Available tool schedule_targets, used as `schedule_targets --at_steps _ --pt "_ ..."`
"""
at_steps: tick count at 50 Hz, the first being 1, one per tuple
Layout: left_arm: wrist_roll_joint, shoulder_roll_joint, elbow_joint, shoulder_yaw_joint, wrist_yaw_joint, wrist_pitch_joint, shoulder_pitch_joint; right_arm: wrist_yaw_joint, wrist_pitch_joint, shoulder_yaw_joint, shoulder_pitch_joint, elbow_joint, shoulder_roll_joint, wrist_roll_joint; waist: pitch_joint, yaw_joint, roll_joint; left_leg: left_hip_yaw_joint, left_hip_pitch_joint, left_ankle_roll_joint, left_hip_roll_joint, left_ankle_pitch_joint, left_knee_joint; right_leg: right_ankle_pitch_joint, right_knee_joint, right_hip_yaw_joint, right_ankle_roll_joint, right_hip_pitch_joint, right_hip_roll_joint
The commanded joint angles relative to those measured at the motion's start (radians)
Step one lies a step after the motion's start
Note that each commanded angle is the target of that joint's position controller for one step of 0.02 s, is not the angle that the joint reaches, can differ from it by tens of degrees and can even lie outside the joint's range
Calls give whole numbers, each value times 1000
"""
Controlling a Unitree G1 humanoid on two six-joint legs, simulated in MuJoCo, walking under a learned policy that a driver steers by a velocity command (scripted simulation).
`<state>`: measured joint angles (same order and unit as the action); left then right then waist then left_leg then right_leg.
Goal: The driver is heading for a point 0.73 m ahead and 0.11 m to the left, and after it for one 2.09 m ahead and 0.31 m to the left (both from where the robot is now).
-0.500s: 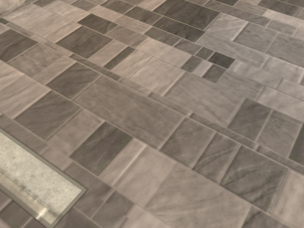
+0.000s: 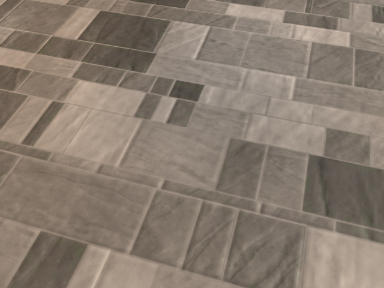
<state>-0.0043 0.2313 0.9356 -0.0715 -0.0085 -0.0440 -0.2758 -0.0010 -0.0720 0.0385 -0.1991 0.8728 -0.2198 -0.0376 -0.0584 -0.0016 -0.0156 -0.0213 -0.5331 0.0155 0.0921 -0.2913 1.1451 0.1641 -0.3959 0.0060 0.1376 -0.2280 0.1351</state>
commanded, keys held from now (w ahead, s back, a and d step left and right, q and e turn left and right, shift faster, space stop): w+e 0.10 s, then w+q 0.02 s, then q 0.88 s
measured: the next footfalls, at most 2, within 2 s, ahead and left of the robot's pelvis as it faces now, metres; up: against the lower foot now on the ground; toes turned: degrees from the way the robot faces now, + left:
left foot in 0.34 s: +0.35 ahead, +0.09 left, +0.00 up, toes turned -3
right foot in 0.94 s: +0.30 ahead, -0.08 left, +0.00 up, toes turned +22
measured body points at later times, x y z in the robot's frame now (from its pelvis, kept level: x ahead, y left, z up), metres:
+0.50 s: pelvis +0.21 +0.04 -0.01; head +0.25 +0.05 +0.44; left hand +0.28 +0.30 -0.15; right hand +0.30 -0.22 -0.13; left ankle +0.31 +0.09 -0.74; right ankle +0.14 -0.07 -0.65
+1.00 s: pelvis +0.23 +0.00 +0.00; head +0.26 -0.01 +0.45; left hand +0.26 +0.30 -0.10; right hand +0.40 -0.25 -0.13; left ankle +0.27 +0.09 -0.71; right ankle +0.26 -0.10 -0.74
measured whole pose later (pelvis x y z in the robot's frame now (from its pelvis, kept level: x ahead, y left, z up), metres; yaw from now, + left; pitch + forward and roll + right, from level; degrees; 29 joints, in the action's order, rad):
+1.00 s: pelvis +0.23 +0.00 +0.00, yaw +18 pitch +1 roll +1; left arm -0.02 0.28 0.79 -0.03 0.06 0.02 -0.21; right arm 0.00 0.05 0.10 -0.23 0.81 -0.29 -0.02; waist -0.02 0.01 -0.03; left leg -0.18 -0.46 0.01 -0.20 -0.35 0.70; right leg 0.21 -0.42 -0.05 0.05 -0.22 0.05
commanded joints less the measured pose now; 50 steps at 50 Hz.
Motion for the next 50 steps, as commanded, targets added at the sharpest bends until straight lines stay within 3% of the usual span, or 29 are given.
schedule_targets --at_steps 1,6,9,12,14,16,17,18,19,20,21,22,23,26,33,41,43,45,46,47,48,49,50 --pt "7 143 -51 -28 4 -26 -47 4 29 18 -60 -44 -71 -10 38 24 38 10 -69 -35 10 74 -82 -282 195 -272 137 35 -252" --pt "7 143 -43 -28 8 -19 -156 14 33 19 134 -117 -80 -1 18 -47 71 15 -185 -55 0 255 -305 -283 199 -293 78 150 -239" --pt "3 105 -22 -10 21 -24 -201 19 23 4 176 -125 -54 4 15 -68 70 56 -132 -31 -29 311 -426 -626 139 -210 23 206 -228" --pt "-14 96 -8 4 31 -25 -216 19 11 -9 198 -126 -45 14 27 -86 93 94 -25 7 -80 326 -529 -756 101 -160 -14 233 -224" --pt "-23 108 -8 7 40 -29 -183 14 2 -2 127 -100 -77 15 44 -45 115 82 72 46 -107 271 -579 -849 39 -158 -30 259 -247" --pt "-22 136 -11 2 51 -36 -130 1 -14 14 -67 -30 -117 16 90 51 104 61 241 84 -138 284 -686 -932 -138 -141 -48 279 -250" --pt "-11 150 -22 0 50 -40 -101 -5 -29 19 -167 3 -130 12 132 104 63 24 388 103 -101 471 -766 -797 -301 -108 -57 224 -209" --pt "-1 123 -60 6 53 -46 -135 -9 -33 36 -245 6 -214 3 246 94 -89 -198 626 182 122 1037 -634 -279 -608 -50 -77 36 -119" --pt "26 66 -40 12 50 -31 -285 2 -16 42 -209 -9 -233 20 381 10 -234 -477 800 377 331 1401 -631 459 -889 -13 -116 -194 15" --pt "-18 130 -29 5 47 -14 -247 13 0 39 -152 -35 -187 57 362 4 -74 -481 703 370 279 1196 -705 376 -923 -77 -110 -222 -40" --pt "-31 130 -47 2 41 -5 -152 12 12 32 -65 -59 -151 57 230 -2 -30 -400 573 346 221 966 -753 321 -926 -79 -117 -267 -68" --pt "-36 123 -64 4 36 3 -98 9 24 24 -22 -69 -120 48 153 -12 12 -346 468 311 169 818 -802 284 -881 -76 -124 -282 -100" --pt "-36 119 -80 3 32 18 -64 3 33 23 -21 -68 -116 46 112 -19 7 -309 392 284 127 726 -835 263 -838 -73 -133 -273 -120" --pt "-32 87 -90 11 33 59 -81 0 49 36 -48 -60 -145 32 126 -37 -37 -274 279 242 60 553 -870 227 -756 -50 -158 -202 -114" --pt "-26 109 -145 6 46 88 71 -6 86 64 -79 -86 -185 26 98 19 -100 -407 275 175 14 -49 -944 186 -574 -70 -183 -292 -122" --pt "-2 109 -181 18 58 66 109 -4 107 82 -84 -104 -197 14 97 41 -118 -530 314 169 7 -57 -928 256 -368 -89 -143 -203 -69" --pt "9 113 -178 21 62 57 66 2 113 84 -63 -110 -198 13 99 22 -129 -553 283 155 -4 -22 -928 271 -256 -87 -119 -105 -45" --pt "12 122 -164 20 71 48 -22 7 119 86 -26 -119 -196 23 95 -26 -132 -548 211 103 -44 -60 -925 194 -37 -74 -91 57 -34" --pt "4 151 -159 12 80 42 -59 6 116 82 -19 -127 -182 33 89 -43 -106 -507 136 47 -100 -149 -895 143 104 -99 -76 166 -80" --pt "-5 232 -186 -6 90 42 -18 2 114 71 -84 -127 -126 47 113 6 76 -380 68 -4 -194 -260 -677 292 210 -315 -34 217 -287" --pt "-20 293 -245 -11 87 46 116 -7 106 79 -81 -138 -136 46 74 19 229 -139 -65 -24 -330 -274 -393 279 268 -563 64 117 -520" --pt "-34 245 -239 -5 79 48 140 -8 101 96 -38 -129 -223 7 24 24 114 -117 -33 -36 -226 -218 -205 91 227 -469 111 -11 -515" --pt "-26 176 -246 14 73 43 166 0 103 97 -60 -118 -212 3 34 55 79 -118 25 -29 -220 -167 -114 -70 179 -362 89 -43 -441"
